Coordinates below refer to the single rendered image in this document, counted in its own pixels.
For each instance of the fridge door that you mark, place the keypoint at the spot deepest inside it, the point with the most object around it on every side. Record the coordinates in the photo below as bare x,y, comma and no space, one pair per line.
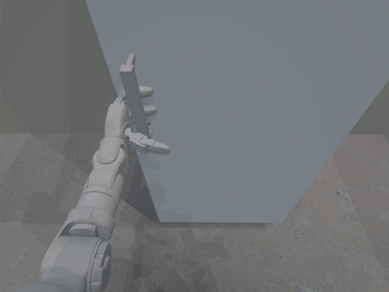
253,97

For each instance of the handle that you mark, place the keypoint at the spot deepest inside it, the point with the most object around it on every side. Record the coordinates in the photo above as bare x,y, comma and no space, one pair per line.
130,84

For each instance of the robot left upper arm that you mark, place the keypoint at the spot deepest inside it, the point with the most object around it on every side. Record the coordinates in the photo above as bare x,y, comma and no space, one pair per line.
74,264

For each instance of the left robot forearm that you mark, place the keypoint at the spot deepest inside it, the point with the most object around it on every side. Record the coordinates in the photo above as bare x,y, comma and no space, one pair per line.
94,213

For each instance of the robot left hand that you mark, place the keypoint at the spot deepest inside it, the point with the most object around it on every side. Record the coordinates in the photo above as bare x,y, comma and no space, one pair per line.
119,118

